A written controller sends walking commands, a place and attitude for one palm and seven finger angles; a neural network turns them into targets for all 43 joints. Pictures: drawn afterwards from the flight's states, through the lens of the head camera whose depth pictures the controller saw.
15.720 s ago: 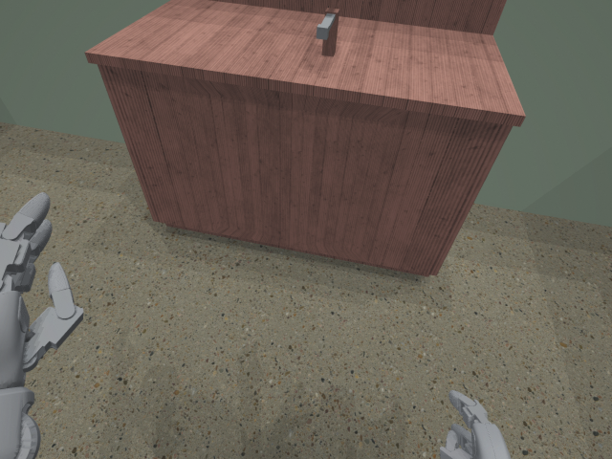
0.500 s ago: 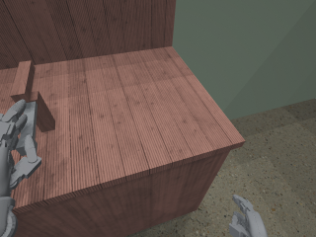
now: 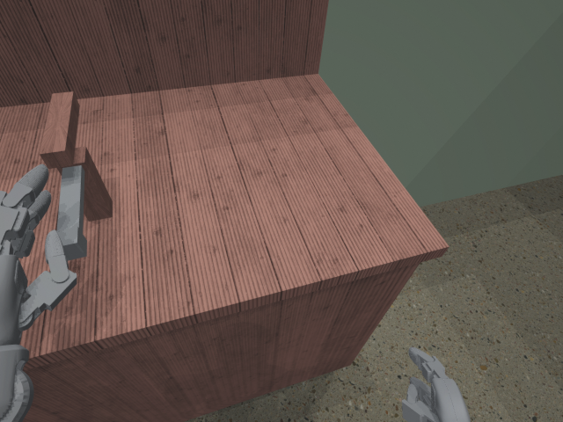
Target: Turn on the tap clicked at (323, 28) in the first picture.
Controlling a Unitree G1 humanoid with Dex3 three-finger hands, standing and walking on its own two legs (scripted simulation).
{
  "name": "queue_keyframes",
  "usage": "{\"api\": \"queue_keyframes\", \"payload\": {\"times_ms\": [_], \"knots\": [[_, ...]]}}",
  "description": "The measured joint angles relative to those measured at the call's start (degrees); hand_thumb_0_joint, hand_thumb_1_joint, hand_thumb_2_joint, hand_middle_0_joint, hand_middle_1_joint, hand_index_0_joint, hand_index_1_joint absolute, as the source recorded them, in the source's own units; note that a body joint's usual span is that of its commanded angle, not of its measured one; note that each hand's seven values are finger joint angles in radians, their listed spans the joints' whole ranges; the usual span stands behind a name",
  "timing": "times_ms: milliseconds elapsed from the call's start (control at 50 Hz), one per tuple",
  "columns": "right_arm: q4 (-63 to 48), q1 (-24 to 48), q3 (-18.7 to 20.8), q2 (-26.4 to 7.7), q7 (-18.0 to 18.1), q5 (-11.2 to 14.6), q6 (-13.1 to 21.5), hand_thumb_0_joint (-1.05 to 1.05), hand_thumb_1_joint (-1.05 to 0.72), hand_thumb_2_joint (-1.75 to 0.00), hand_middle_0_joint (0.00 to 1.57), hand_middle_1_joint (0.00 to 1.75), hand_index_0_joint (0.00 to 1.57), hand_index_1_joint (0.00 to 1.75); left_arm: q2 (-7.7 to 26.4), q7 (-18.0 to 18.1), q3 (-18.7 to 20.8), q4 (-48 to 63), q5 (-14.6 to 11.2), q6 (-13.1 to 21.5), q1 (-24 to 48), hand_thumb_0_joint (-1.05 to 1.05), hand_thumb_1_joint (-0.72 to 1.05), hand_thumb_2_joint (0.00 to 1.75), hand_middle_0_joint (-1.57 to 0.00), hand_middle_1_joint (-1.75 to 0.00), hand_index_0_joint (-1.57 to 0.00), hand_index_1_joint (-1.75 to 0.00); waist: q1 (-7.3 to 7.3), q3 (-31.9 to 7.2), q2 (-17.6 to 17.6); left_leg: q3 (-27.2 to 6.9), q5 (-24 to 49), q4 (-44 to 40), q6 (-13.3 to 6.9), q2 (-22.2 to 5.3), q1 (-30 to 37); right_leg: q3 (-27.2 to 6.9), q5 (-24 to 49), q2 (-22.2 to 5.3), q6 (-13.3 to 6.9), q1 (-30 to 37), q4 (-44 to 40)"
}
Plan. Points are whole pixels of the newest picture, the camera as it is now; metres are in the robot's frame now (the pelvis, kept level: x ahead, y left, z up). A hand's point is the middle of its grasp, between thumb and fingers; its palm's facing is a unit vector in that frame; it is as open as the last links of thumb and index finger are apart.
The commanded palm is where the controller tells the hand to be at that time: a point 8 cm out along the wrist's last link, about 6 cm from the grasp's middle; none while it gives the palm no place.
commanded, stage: shuffle to correct the standing spot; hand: left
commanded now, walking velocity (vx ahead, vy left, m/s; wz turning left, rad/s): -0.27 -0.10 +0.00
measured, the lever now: (69, 244) +0.27 +0.28 +0.13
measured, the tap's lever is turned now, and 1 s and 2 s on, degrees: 2 2 2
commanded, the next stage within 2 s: come to a stop and stand still in 0.54 s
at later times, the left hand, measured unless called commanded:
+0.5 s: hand (77, 328) +0.16 +0.21 +0.17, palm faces +0.36 -0.84 -0.40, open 7.4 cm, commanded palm +0.10 +0.25 +0.17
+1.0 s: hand out of the picture +0.08 +0.19 +0.14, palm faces +0.36 -0.84 -0.40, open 7.4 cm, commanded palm +0.02 +0.23 +0.17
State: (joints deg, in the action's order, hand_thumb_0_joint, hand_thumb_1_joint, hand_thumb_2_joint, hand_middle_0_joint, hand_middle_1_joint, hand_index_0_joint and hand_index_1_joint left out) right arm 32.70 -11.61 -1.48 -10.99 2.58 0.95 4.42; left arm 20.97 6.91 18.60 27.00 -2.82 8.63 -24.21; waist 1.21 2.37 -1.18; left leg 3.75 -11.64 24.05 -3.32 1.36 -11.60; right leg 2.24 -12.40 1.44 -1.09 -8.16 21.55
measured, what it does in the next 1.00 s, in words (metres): walks backwards: left foot, then right foot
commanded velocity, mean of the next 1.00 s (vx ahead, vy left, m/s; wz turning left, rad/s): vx -0.17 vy -0.04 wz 0.00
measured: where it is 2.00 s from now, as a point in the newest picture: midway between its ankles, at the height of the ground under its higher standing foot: outside the picture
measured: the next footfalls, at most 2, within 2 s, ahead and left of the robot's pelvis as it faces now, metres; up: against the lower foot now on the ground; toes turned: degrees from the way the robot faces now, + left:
left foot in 0.54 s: -0.03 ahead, +0.10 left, +0.00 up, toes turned +1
right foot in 0.80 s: -0.03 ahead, -0.19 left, +0.00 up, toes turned -4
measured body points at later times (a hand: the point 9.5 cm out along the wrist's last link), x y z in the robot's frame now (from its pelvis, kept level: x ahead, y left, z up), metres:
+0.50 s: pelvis -0.06 -0.03 -0.01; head +0.00 -0.01 +0.44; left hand +0.14 +0.25 +0.19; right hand +0.12 -0.25 -0.10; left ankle -0.05 +0.09 -0.73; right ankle -0.01 -0.11 -0.74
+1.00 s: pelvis -0.14 -0.05 -0.03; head -0.13 -0.03 +0.42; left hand +0.05 +0.23 +0.16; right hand +0.01 -0.30 -0.10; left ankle -0.17 +0.05 -0.74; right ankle -0.07 -0.18 -0.74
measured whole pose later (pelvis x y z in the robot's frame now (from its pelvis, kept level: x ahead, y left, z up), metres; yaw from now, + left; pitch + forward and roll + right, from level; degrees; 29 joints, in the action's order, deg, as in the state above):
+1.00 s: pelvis -0.14 -0.05 -0.03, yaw -1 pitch -1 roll -1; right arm 34.6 -12.5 1.1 -11.6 1.9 1.6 3.9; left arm 22.7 6.9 23.1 30.9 -2.7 8.8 -27.7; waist -2.0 1.8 -1.5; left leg 0.9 -23.2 43.9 -1.7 -0.8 -16.8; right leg 3.5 -14.2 -1.6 -0.2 -23.6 38.7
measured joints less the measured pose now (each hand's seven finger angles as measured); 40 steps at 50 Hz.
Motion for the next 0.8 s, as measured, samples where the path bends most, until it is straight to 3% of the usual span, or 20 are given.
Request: {"api": "queue_keyframes", "payload": {"times_ms": [160, 360, 460, 500, 560, 600, 680, 720, 780, 800], "knots": [[-1.7, 1.6, -0.1, 1.0, -0.3, -0.5, 0.6, 0.01, -0.91, -0.9, 0.21, 0.3, 0.2, 0.3, 1.9, -0.4, 2.0, 2.0, -0.5, 1.8, -0.4, 0.02, 0.89, 0.89, -0.2, -0.3, -0.21, -0.3, 0.28, 1.8, 0.0, 0.5, 1.0, 0.4, 0.2, -0.2, -1.9, -0.4, 0.5, 0.1, -0.2, -2.6, 1.6], [-1.8, 2.1, 0.4, 0.8, -0.4, -0.9, 2.0, 0.01, -0.91, -0.9, 0.21, 0.3, 0.2, 0.3, 1.3, -1.1, 2.6, 4.3, -0.7, 4.0, -2.1, 0.02, 0.89, 0.89, -0.21, -0.3, -0.21, -0.3, 1.31, 4.0, 2.1, -0.8, 0.8, 6.2, 1.6, -2.8, -8.3, 1.1, 1.6, 2.5, -2.1, -7.5, 4.3], [0.4, 1.4, 1.8, 0.4, -0.2, -1.0, 2.2, 0.01, -0.91, -0.9, 0.21, 0.3, 0.21, 0.3, 0.9, -0.1, 2.7, 7.0, -0.7, 5.2, -2.3, 0.02, 0.89, 0.89, -0.21, -0.3, -0.21, -0.3, 0.63, 3.1, 0.9, -3.3, -7.8, 16.5, 3.3, -1.9, -11.6, 1.3, 1.4, 2.2, -3.0, -10.8, 7.0], [1.3, 0.9, 2.1, 0.4, 0.1, -1.0, 2.0, 0.01, -0.91, -0.9, 0.21, 0.3, 0.2, 0.3, 1.3, 0.3, 3.0, 7.8, -0.6, 5.4, -2.6, 0.02, 0.89, 0.89, -0.21, -0.3, -0.21, -0.3, -0.3, 2.1, -0.5, -3.6, -9.1, 16.0, 3.5, -1.4, -9.8, 1.2, 1.5, 1.2, -2.9, -12.1, 7.4], [1.4, 0.3, 2.7, 0.0, 0.7, -1.3, 2.0, 0.01, -0.91, -0.9, 0.21, 0.3, 0.2, 0.3, 2.5, 0.8, 4.0, 7.9, -0.5, 6.0, -3.3, 0.02, 0.89, 0.89, -0.21, -0.3, -0.21, -0.3, -2.07, 1.2, -1.3, -3.8, -4.8, 7.5, 3.4, -1.8, -5.8, 1.7, 1.3, 0.0, -2.2, -14.8, 9.6], [1.8, 1.0, 3.1, 0.7, 1.0, -1.5, 1.9, 0.01, -0.91, -0.9, 0.2, 0.3, 0.2, 0.3, 3.7, 0.8, 5.2, 6.7, -0.4, 6.3, -3.1, 0.02, 0.89, 0.89, -0.21, -0.3, -0.21, -0.3, -2.04, 2.5, -2.7, -3.0, -4.3, 6.7, 3.4, -1.0, -5.8, -0.3, -0.7, -0.6, -0.6, -16.9, 14.3], [1.8, 1.4, 3.2, 2.3, 0.2, -2.7, 3.3, 0.01, -0.91, -0.9, 0.2, 0.3, 0.2, 0.3, 4.1, -0.4, 7.0, 5.1, 0.0, 5.9, -3.5, 0.02, 0.89, 0.89, -0.21, -0.3, -0.21, -0.3, -1.41, 4.3, -1.4, -2.8, -2.2, 5.7, 4.0, -3.5, -6.1, -2.8, -11.1, 1.3, 0.3, -20.5, 27.3], [0.8, 0.8, 3.0, 2.6, -1.0, -2.1, 3.6, 0.01, -0.91, -0.9, 0.2, 0.3, 0.2, 0.3, 3.2, -0.7, 6.7, 6.0, -0.1, 5.1, -4.0, 0.02, 0.89, 0.89, -0.21, -0.3, -0.21, -0.3, -0.66, 5.2, -0.1, -2.9, -1.6, 5.8, 4.7, -5.0, -6.2, -2.0, -9.9, 0.6, -0.1, -18.6, 24.4], [-1.6, -0.8, 2.4, 2.2, -2.2, -0.8, 3.5, 0.01, -0.91, -0.9, 0.21, 0.3, 0.2, 0.3, 2.9, -0.7, 5.9, 8.5, 0.1, 3.8, -5.3, 0.02, 0.89, 0.89, -0.21, -0.3, -0.21, -0.3, -0.13, 5.2, 1.5, -3.2, -3.3, 10.5, 5.7, -6.4, -8.2, -0.7, -2.2, -2.0, -0.1, -12.0, 12.1], [-1.9, -0.9, 2.2, 1.8, -2.3, -0.4, 3.3, 0.01, -0.91, -0.9, 0.21, 0.3, 0.2, 0.3, 3.0, -0.8, 5.8, 8.8, 0.4, 3.7, -5.3, 0.02, 0.89, 0.89, -0.21, -0.3, -0.21, -0.3, -0.09, 5.2, 2.3, -3.6, -4.8, 13.7, 5.7, -7.0, -9.4, -0.2, 0.0, -2.0, 1.0, -10.6, 10.0]]}}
